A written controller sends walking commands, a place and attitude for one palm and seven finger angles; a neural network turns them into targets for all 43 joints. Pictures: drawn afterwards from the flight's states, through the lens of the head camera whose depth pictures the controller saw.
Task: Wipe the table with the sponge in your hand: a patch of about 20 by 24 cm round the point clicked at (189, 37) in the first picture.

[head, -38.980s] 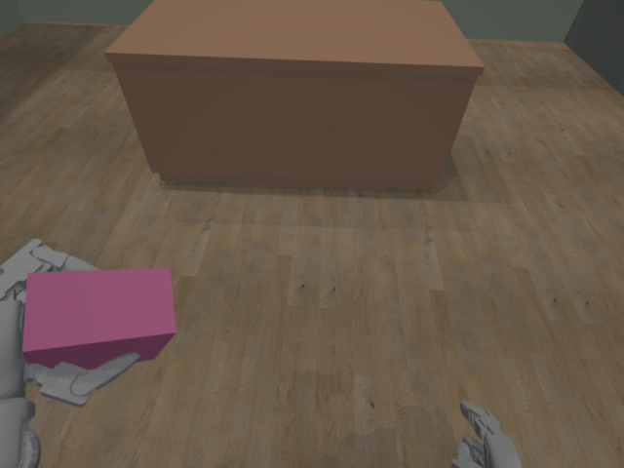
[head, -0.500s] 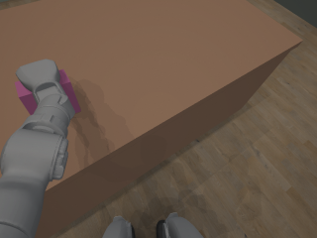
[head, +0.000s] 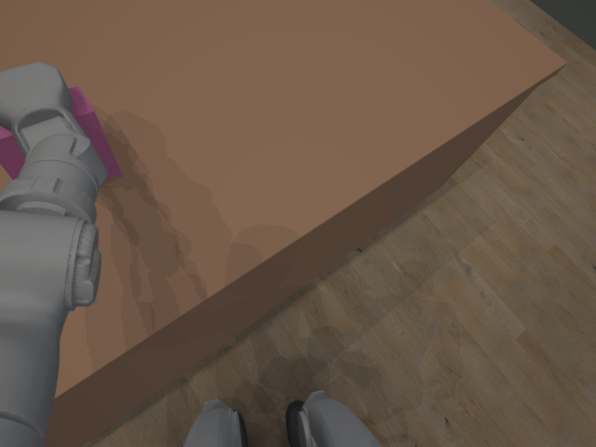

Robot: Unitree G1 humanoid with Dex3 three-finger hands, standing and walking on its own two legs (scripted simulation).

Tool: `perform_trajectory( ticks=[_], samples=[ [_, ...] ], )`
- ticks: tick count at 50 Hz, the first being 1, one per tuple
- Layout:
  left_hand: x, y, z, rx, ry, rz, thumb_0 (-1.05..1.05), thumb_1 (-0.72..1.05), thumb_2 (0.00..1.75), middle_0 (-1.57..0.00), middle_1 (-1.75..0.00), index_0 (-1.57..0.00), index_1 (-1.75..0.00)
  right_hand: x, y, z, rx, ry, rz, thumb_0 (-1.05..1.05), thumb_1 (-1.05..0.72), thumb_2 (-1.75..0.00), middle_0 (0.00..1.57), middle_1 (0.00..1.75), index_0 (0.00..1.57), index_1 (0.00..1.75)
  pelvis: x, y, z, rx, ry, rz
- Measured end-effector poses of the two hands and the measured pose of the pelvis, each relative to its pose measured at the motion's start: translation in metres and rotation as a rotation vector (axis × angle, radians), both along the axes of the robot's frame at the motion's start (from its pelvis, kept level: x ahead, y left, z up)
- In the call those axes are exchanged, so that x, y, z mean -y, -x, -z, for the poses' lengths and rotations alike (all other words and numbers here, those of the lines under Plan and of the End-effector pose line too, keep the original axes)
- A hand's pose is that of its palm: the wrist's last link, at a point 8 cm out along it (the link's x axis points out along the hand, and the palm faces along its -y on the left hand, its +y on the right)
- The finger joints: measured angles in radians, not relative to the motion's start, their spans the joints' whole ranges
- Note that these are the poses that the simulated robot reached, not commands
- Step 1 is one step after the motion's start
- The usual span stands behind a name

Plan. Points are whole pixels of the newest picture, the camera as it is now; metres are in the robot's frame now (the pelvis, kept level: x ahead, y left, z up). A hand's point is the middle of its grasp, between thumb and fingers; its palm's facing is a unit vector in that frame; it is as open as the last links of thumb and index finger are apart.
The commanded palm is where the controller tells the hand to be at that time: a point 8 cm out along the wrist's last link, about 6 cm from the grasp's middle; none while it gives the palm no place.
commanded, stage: wipe back along the third lane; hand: left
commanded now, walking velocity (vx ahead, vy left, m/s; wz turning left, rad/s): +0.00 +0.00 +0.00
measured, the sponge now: (61, 156) +0.53 +0.26 -0.01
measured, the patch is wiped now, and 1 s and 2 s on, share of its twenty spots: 0.85 0.85 0.85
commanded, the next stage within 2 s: none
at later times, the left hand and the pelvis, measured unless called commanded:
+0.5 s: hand (48, 137) +0.53 +0.26 +0.03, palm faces -0.10 -0.02 -1.00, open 10.4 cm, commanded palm +0.50 +0.22 +0.06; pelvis +0.04 +0.02 +0.02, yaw +0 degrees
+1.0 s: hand (67, 173) +0.47 +0.23 +0.03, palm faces -0.10 -0.02 -0.99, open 10.4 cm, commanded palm +0.44 +0.20 +0.06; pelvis +0.05 +0.00 +0.04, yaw +3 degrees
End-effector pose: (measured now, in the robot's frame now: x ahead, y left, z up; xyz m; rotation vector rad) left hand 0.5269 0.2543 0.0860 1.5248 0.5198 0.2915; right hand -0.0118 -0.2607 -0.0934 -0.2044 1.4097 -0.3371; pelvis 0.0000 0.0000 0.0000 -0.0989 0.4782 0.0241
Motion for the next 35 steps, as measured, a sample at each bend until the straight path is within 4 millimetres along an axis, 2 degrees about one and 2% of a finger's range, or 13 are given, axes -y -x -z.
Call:
perform_trajectory(
  ticks=[8,13,17,22,35],
  samples=[
    [-0.008,-0.014,0.002,-0.007,0.006,-0.006,0.01,-0.55,1.03,-0.71,-1.29,-0.75,-1.29,-0.01,0.006,-0.003,-0.053,-0.007,0.028,0.01,-0.91,-0.9,0.2,0.3,0.2,0.3,-0.007,-0.008,-0.001,-0.013,0.008,0.004],
    [-0.006,-0.011,0.004,0.02,-0.021,0.033,0.01,-0.55,1.03,-0.7,-1.3,-0.75,-1.29,-0.018,0.004,-0.005,-0.075,-0.033,0.038,0.01,-0.91,-0.9,0.2,0.3,0.2,0.3,-0.011,-0.017,-0.006,-0.003,0.008,0.01],
    [-0.005,-0.003,0.004,0.047,-0.026,0.045,0.01,-0.53,1.03,-0.69,-1.31,-0.73,-1.31,-0.023,-0.007,-0.006,-0.074,-0.059,0.034,0.01,-0.91,-0.9,0.2,0.3,0.2,0.3,-0.013,-0.024,-0.011,0.015,0.005,0.009],
    [-0.003,0.007,0.003,0.051,-0.012,0.033,0.0,-0.52,1.02,-0.67,-1.31,-0.71,-1.31,-0.025,-0.035,-0.006,-0.041,-0.084,0.007,0.01,-0.91,-0.9,0.2,0.3,0.2,0.3,-0.015,-0.033,-0.017,0.039,0.0,0.003],
    [0.01,0.035,0.0,0.045,-0.009,0.057,-0.01,-0.51,1.02,-0.66,-1.31,-0.7,-1.32,-0.018,-0.129,-0.01,0.111,-0.104,-0.106,0.01,-0.91,-0.9,0.2,0.3,0.2,0.3,-0.011,-0.049,-0.028,0.096,-0.02,-0.018]
  ],
)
